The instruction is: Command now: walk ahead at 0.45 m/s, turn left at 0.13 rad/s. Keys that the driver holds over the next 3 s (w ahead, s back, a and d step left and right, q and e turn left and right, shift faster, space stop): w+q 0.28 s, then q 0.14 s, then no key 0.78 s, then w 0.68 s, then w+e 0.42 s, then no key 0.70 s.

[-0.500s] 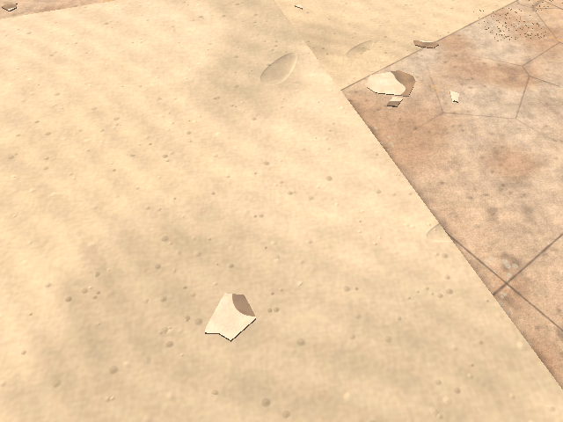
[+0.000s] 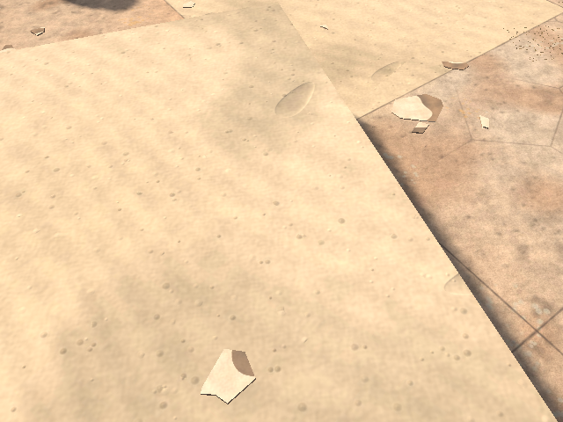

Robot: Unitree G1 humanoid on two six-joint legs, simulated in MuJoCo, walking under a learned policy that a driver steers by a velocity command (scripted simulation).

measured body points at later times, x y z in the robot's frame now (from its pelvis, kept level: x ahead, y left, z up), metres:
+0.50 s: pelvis +0.27 +0.06 +0.00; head +0.31 +0.08 +0.44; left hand +0.36 +0.36 -0.12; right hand +0.42 -0.18 -0.12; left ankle +0.29 +0.13 -0.75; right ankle +0.37 -0.10 -0.67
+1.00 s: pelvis +0.40 +0.06 -0.01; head +0.41 +0.07 +0.43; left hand +0.45 +0.34 -0.14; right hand +0.56 -0.17 -0.15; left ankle +0.34 +0.19 -0.75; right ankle +0.49 -0.03 -0.75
